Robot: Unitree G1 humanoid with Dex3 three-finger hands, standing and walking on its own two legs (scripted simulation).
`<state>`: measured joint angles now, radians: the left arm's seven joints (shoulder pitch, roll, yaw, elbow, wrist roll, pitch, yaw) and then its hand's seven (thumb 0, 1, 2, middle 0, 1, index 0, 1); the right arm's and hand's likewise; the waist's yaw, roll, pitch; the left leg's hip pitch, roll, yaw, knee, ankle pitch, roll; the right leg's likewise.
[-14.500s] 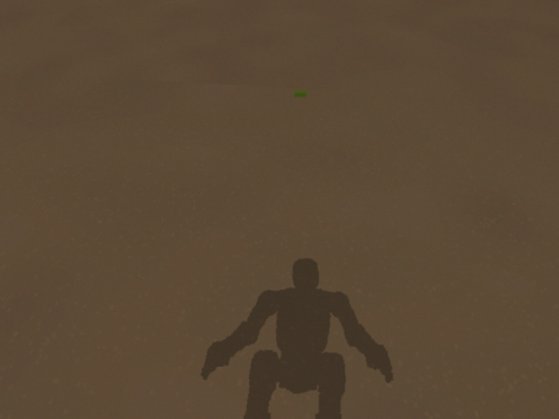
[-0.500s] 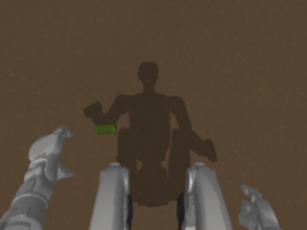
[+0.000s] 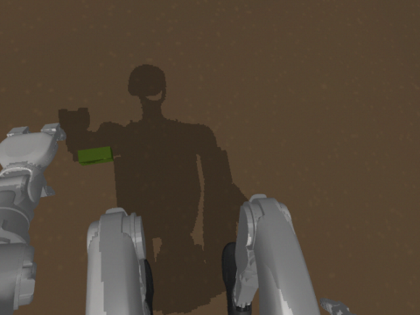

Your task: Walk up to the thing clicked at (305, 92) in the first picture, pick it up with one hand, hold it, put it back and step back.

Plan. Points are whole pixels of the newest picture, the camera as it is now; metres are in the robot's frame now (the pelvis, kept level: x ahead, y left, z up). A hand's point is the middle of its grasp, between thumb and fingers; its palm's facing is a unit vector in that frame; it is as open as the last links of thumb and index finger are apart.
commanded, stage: rise first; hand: left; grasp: from above
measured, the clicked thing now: (96, 156) +0.51 +0.25 -0.36
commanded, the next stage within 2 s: none
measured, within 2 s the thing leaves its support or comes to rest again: neither
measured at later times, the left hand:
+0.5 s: hand (59, 157) +0.46 +0.29 -0.21, palm faces -0.45 -0.08 -0.89, open 12.8 cm
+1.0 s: hand (65, 155) +0.47 +0.29 -0.23, palm faces -0.45 -0.08 -0.89, open 13.1 cm
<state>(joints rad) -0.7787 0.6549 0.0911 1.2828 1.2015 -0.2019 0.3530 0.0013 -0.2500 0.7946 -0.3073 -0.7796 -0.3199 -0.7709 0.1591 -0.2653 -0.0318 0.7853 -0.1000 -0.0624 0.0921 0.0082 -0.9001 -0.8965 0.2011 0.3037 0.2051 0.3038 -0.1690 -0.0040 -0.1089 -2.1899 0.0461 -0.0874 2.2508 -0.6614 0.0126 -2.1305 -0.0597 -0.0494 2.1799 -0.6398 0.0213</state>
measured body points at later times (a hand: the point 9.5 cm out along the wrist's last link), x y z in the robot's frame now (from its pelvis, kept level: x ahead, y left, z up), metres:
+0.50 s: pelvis +0.01 +0.00 -0.04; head +0.25 +0.06 +0.34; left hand +0.48 +0.29 -0.16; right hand +0.07 -0.28 -0.15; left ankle +0.09 +0.12 -0.34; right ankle +0.11 -0.13 -0.34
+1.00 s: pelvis +0.01 +0.00 -0.05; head +0.26 +0.06 +0.32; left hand +0.49 +0.29 -0.18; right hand +0.05 -0.28 -0.15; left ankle +0.09 +0.12 -0.34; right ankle +0.11 -0.13 -0.34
